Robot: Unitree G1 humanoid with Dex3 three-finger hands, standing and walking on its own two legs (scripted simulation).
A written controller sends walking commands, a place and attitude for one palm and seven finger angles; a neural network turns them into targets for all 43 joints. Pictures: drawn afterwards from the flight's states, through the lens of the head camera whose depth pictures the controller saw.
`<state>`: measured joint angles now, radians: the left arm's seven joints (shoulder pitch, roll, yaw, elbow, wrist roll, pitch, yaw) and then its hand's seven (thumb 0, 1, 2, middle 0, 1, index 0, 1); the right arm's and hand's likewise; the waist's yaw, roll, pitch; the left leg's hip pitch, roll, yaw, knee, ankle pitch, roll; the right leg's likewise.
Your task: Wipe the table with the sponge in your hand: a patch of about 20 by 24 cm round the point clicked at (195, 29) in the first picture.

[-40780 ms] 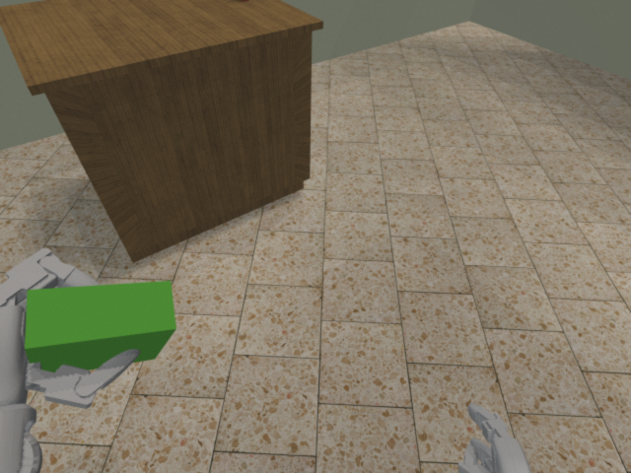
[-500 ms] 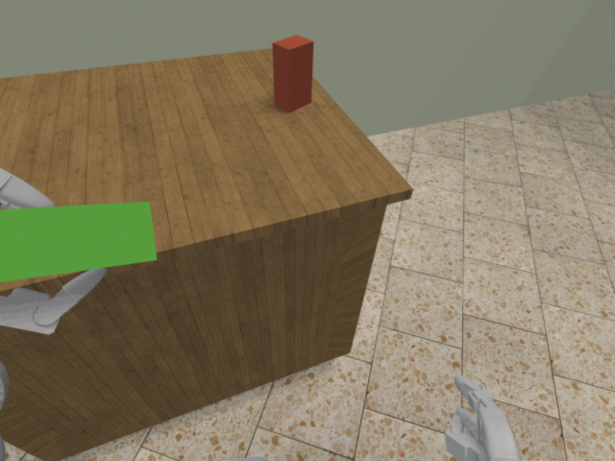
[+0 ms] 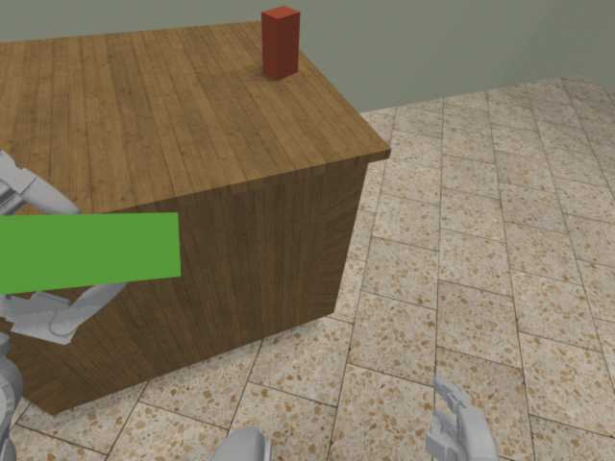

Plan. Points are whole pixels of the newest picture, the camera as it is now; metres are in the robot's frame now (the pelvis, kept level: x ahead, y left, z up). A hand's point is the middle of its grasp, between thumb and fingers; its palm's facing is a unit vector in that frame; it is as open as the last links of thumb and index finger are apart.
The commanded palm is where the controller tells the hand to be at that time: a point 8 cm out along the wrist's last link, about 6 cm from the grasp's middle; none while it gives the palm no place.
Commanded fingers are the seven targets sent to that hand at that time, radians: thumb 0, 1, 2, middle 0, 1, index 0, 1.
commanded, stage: stop stepping back and stand still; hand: left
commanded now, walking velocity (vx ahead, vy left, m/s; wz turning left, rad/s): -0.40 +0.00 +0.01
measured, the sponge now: (117, 246) +0.23 +0.19 +0.23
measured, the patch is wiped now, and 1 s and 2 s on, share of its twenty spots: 1.00 1.00 1.00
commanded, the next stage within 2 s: stand and wait in 0.92 s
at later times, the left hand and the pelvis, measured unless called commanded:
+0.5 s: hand out of the picture +0.08 +0.24 +0.26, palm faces +0.50 -0.82 -0.26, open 9.4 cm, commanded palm +0.04 +0.28 +0.26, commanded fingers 0.00 0.10 1.30 -1.20 -1.60 -1.20 -1.60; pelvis -0.12 +0.00 +0.01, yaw +0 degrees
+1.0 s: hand out of the picture +0.05 +0.24 +0.25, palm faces +0.54 -0.78 -0.33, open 9.4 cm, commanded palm -0.01 +0.28 +0.26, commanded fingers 0.00 0.10 1.30 -1.20 -1.60 -1.20 -1.60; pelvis -0.16 -0.01 +0.00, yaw +2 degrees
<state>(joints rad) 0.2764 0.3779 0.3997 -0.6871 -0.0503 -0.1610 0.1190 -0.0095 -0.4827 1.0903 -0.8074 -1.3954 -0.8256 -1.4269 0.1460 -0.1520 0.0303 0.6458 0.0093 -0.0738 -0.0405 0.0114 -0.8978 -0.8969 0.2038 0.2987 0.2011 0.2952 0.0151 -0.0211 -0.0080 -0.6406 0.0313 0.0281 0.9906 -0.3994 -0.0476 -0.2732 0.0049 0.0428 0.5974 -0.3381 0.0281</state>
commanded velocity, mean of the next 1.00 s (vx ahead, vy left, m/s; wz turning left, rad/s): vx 0.16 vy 0.01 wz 0.00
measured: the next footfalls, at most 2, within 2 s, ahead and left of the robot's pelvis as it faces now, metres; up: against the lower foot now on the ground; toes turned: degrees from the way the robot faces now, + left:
left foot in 0.10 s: +0.07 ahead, +0.11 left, +0.00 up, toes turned +3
right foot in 0.32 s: -0.08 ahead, -0.09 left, +0.00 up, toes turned +0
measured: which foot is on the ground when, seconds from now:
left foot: up 0.00-0.08, down 0.10-0.32, up 0.34-0.50, down 0.52-0.70, up 0.72-0.92, down 0.94-1.00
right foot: down 0.00-0.10, up 0.12-0.30, down 0.32-1.00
